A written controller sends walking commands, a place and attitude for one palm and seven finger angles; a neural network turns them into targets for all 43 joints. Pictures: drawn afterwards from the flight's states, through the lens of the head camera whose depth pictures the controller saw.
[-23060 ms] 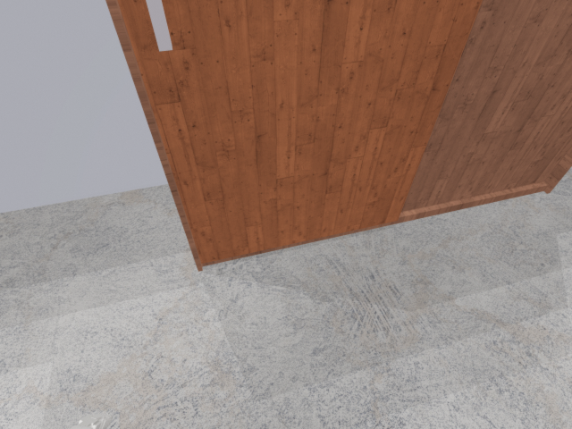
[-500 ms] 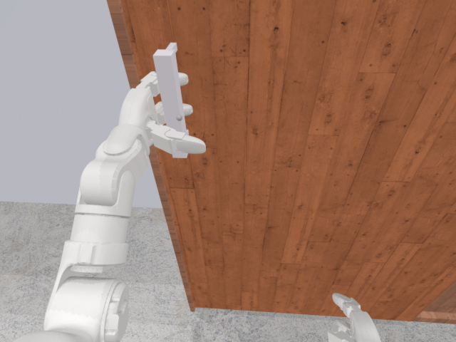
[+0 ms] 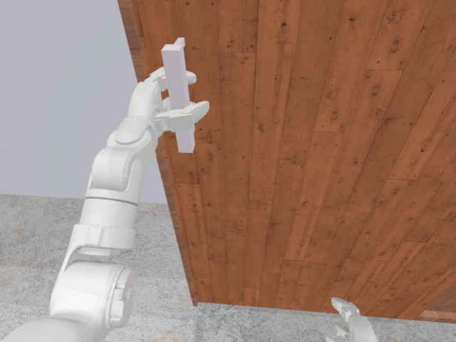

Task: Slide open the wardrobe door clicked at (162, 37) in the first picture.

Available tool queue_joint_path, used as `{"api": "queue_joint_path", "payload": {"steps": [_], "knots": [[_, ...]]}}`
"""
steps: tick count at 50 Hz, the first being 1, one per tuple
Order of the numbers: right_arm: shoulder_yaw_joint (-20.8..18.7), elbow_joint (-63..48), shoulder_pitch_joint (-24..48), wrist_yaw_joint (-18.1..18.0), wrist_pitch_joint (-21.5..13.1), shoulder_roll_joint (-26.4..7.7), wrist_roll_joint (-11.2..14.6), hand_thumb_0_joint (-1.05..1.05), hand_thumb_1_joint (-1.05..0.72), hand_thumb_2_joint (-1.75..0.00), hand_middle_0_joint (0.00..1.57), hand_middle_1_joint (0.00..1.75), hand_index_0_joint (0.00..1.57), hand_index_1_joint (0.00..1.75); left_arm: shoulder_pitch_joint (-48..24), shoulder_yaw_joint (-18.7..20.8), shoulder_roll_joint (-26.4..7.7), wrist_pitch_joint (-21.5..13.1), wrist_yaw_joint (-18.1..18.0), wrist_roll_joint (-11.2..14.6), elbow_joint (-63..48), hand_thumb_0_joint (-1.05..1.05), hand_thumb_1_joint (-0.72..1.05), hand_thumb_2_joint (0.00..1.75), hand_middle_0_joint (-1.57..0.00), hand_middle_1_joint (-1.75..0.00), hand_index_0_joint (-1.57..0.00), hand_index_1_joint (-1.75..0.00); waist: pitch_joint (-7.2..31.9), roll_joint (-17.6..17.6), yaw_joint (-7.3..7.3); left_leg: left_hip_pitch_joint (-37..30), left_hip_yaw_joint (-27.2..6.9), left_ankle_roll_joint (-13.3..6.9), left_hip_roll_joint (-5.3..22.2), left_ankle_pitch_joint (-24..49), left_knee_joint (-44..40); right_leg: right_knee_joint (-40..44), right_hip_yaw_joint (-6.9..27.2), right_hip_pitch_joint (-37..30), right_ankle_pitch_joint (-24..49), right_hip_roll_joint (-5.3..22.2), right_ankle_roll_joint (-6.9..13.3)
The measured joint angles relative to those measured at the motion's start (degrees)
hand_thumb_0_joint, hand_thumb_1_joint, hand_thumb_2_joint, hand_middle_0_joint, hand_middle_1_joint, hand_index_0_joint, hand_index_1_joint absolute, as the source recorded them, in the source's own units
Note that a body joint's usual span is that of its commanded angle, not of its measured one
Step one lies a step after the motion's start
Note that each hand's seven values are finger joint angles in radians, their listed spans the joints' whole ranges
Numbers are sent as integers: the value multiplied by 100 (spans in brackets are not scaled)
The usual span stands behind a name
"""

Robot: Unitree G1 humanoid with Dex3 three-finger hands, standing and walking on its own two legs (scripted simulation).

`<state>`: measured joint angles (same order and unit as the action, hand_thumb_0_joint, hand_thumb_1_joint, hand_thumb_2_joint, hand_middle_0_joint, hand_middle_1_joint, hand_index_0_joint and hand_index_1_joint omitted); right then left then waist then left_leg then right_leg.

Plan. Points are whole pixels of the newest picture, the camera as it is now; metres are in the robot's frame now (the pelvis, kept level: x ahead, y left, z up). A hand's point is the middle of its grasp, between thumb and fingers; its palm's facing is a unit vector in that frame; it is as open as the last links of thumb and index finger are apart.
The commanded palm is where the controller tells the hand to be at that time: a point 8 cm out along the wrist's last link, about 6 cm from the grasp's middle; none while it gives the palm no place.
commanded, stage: grip the handle and tug to test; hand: left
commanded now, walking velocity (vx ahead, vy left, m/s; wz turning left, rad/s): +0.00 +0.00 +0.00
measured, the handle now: (183, 97) +0.45 +0.13 +0.25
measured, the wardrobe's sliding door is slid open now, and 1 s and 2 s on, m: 0.00 0.00 0.02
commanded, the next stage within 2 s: tug the door sideways, standing still in 0.88 s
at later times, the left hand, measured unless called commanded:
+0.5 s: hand (188, 110) +0.40 +0.11 +0.25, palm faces +0.02 -1.00 -0.01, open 6.2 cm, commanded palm +0.37 +0.15 +0.25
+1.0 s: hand (188, 113) +0.39 +0.10 +0.25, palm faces -0.01 -1.00 -0.02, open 6.3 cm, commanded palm +0.35 +0.16 +0.25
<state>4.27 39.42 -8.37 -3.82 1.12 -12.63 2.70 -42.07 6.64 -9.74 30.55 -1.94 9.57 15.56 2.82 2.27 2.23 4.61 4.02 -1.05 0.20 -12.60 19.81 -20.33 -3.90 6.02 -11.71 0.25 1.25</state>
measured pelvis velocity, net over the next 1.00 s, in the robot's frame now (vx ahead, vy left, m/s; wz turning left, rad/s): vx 0.02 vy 0.00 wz -0.03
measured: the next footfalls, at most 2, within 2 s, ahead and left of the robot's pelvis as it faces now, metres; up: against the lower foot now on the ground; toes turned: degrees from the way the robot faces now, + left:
none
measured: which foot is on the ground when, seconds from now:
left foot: down 0.00-1.00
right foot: down 0.00-1.00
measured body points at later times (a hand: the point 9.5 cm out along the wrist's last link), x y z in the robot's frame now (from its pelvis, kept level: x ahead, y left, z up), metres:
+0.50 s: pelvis -0.01 +0.00 +0.00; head -0.04 -0.02 +0.45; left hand +0.39 +0.16 +0.26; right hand +0.17 -0.22 -0.09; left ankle -0.02 +0.10 -0.75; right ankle -0.01 -0.10 -0.75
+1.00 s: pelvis +0.02 +0.00 +0.00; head -0.01 -0.02 +0.45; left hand +0.39 +0.16 +0.25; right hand +0.21 -0.23 -0.09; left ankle -0.02 +0.10 -0.75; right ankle -0.01 -0.10 -0.75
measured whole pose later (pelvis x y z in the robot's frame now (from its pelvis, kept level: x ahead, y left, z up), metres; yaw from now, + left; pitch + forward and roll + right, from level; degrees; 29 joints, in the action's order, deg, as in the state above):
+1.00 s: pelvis +0.02 +0.00 +0.00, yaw -2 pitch -2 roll +0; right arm 3.7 36.4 -7.8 -2.4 3.2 -13.8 2.6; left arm -32.4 9.1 -10.4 32.6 -0.4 10.0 1.8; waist 3.7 3.2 1.3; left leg 3.0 5.6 -0.7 0.9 -13.9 18.7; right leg -19.8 -2.2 5.3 -12.7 -0.7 1.4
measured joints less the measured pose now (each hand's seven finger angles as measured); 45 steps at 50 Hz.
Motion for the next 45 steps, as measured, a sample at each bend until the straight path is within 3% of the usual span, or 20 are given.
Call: {"api": "queue_joint_path", "payload": {"steps": [6,29,36,45], "knots": [[-8,46,-61,-15,-35,-9,0,1,-90,-89,20,30,20,30,-96,3,4,-97,14,-1,180,0,62,78,-38,-135,-37,-135,-8,-11,-5,16,-8,-1,-3,20,-10,7,-7,14,15,3,1],[-23,69,-100,-47,-146,-10,12,1,-90,-89,20,30,20,30,-305,20,11,-361,-22,-34,641,0,63,83,-37,-138,-34,-139,-17,-5,-15,87,-40,15,8,103,-27,26,-36,76,86,-10,30],[-9,-27,-110,1,-101,-16,13,1,-90,-89,20,30,20,30,0,105,-52,-325,39,-28,273,-1,65,80,-35,-138,-31,-140,-1,31,-62,-9,34,22,32,83,-91,68,40,21,84,-41,32],[-34,-202,-36,94,88,-86,-9,1,-90,-89,20,30,20,30,630,221,-57,-33,87,-5,-764,-2,68,75,-33,-139,-28,-139,36,76,-101,-130,128,30,59,-26,-137,82,138,-47,-5,-76,24]]}}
